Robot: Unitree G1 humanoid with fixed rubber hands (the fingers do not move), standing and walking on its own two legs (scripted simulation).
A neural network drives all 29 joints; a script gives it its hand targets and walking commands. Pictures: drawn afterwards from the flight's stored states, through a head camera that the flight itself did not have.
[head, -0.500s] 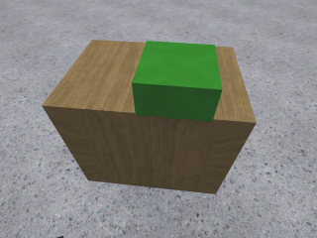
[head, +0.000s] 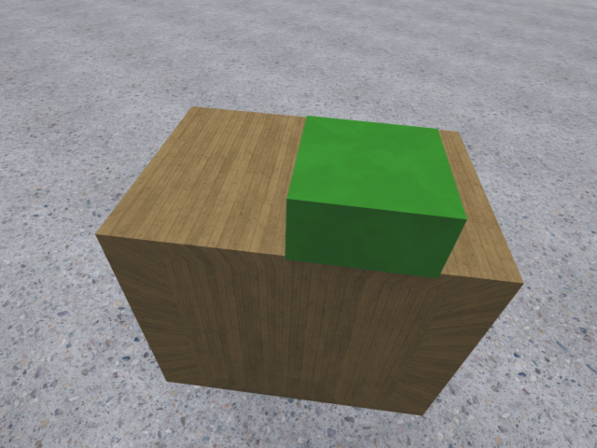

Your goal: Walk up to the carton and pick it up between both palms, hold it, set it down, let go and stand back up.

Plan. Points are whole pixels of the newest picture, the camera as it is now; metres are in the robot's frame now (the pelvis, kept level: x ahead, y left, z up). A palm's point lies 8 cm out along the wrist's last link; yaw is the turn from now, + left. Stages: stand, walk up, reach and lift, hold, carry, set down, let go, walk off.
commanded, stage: walk up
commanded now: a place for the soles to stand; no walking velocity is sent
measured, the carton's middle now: (366, 189) +0.63 -0.12 +0.02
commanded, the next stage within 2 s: none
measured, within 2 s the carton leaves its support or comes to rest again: neither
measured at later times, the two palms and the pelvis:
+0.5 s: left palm (171, 372) +0.29 +0.22 -0.10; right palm out of the picture +0.15 -0.38 -0.11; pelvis +0.14 -0.06 +0.00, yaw -8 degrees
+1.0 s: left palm (168, 379) +0.28 +0.23 -0.12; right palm (561, 419) +0.23 -0.39 -0.10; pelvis +0.15 -0.07 -0.01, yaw -8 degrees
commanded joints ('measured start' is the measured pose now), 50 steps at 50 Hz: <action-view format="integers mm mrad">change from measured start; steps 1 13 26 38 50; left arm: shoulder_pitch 65 -135 -67 -123 -83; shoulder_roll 186 90 164 155 161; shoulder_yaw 49 25 43 19 26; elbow -43 -162 -217 -215 -122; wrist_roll -11 -9 -28 -50 1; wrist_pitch -20 -22 -34 26 -40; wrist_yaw -6 -23 56 67 83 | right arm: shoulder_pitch -27 46 111 -96 -165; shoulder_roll -292 -248 -147 -305 -151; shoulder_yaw -52 -41 -2 -42 13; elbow -98 -130 -142 -169 -164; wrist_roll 14 1 42 9 26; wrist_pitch -54 -41 23 27 62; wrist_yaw -29 -44 -65 -61 -47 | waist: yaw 12 -31 8 -10 19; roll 121 186 -88 286 97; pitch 140 89 -51 -10 -132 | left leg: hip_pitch -29 149 -136 -127 -95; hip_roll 250 209 36 389 109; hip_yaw -350 20 -83 -545 -152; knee -475 -253 466 -299 62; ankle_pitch -282 461 -226 182 260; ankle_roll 56 121 -23 244 30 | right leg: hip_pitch -141 -107 183 50 358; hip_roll -52 -31 -230 30 -76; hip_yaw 106 -64 71 -27 116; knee -22 -386 -608 -124 -639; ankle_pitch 187 251 847 -190 315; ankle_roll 34 38 -186 22 -4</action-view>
